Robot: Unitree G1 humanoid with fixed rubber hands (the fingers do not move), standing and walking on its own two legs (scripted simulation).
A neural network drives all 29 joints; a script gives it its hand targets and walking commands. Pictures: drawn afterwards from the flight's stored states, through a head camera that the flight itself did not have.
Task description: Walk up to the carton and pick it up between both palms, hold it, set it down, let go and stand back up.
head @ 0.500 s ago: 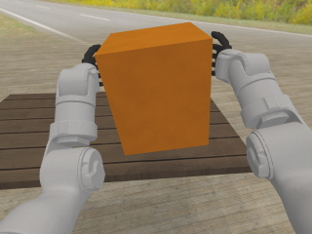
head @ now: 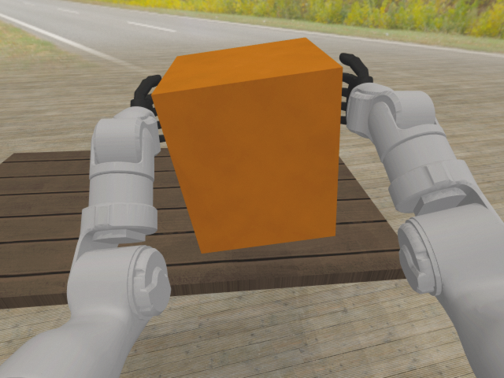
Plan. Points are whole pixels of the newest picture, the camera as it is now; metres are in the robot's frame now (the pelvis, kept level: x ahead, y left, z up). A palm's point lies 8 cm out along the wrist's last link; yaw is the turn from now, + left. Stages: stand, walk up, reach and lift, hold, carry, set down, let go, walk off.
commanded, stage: hold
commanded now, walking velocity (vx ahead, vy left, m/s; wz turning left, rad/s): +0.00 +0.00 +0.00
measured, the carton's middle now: (254, 143) +0.40 +0.00 +0.27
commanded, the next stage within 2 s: none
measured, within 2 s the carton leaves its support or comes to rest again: neither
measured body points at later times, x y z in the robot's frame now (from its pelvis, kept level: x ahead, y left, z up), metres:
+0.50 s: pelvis +0.00 +0.00 +0.00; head -0.10 +0.01 +0.44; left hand +0.38 +0.16 +0.33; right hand +0.38 -0.15 +0.35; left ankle +0.01 +0.11 -0.75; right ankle +0.00 -0.10 -0.75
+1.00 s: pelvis -0.01 +0.00 +0.00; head -0.10 +0.01 +0.44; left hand +0.39 +0.16 +0.32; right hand +0.38 -0.15 +0.34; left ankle +0.01 +0.11 -0.75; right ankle +0.00 -0.10 -0.75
